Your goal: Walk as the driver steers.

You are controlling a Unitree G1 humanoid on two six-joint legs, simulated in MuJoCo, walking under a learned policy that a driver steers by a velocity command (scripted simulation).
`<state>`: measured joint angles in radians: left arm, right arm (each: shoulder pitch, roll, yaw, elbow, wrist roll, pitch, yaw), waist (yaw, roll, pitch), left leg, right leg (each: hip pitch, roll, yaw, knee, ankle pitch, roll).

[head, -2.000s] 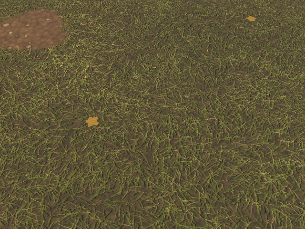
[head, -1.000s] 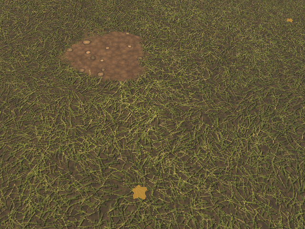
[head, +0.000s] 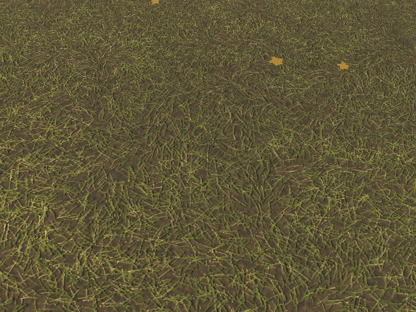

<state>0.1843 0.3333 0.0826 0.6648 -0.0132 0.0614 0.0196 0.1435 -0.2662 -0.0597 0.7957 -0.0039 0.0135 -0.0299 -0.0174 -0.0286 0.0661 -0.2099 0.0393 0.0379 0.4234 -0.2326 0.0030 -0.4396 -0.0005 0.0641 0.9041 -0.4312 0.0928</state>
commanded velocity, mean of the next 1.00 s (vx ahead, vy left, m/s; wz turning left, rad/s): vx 0.06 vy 0.00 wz -0.07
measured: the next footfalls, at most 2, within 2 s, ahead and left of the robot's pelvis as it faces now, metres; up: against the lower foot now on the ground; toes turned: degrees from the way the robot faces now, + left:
right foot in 0.10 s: +0.04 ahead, -0.14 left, +0.00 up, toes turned +0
left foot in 0.38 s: +0.03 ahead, +0.11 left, +0.00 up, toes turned -1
